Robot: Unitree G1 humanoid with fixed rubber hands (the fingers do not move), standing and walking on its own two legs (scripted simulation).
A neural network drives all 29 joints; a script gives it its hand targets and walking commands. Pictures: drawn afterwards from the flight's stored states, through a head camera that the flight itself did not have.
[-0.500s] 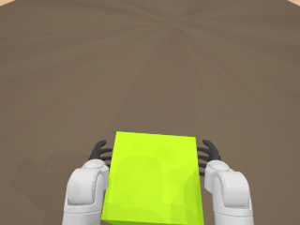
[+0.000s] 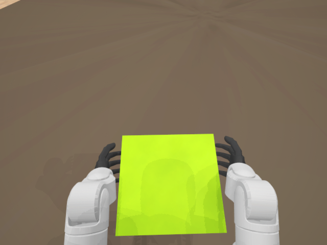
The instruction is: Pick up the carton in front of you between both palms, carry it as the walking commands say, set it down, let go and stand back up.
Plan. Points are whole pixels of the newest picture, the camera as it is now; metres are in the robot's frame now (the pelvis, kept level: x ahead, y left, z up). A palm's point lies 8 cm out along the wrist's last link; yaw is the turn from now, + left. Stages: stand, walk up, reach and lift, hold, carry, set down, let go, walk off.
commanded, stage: carry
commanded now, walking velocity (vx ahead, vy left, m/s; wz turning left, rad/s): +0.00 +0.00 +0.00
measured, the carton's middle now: (168, 186) +0.29 +0.00 -0.02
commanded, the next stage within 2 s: none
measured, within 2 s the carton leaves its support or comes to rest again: neither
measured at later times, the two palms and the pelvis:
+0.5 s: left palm (105, 156) +0.32 +0.15 +0.08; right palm (226, 151) +0.32 -0.13 +0.10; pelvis +0.06 +0.01 -0.01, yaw +0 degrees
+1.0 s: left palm (102, 176) +0.27 +0.15 +0.06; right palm (229, 171) +0.28 -0.13 +0.08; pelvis +0.02 +0.01 +0.00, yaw +0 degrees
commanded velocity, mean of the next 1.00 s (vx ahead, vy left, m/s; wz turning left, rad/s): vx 0.00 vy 0.00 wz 0.00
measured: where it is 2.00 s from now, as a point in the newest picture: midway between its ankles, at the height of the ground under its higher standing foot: outside the picture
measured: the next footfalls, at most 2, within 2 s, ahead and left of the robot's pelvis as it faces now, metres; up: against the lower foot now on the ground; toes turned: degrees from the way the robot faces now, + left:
none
